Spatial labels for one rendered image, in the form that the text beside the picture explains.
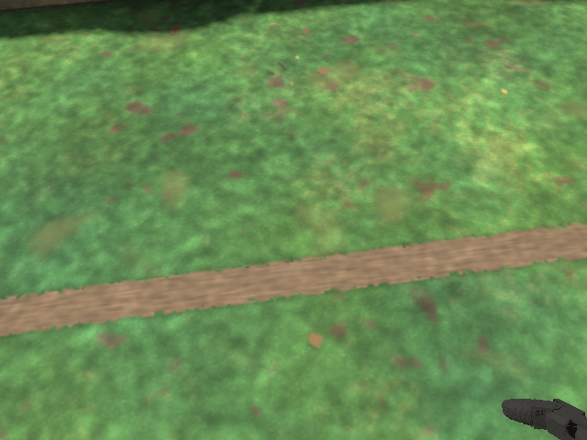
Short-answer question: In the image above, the right robot hand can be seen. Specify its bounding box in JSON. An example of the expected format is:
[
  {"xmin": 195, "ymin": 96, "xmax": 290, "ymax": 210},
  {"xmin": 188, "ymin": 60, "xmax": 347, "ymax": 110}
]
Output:
[{"xmin": 502, "ymin": 399, "xmax": 587, "ymax": 440}]

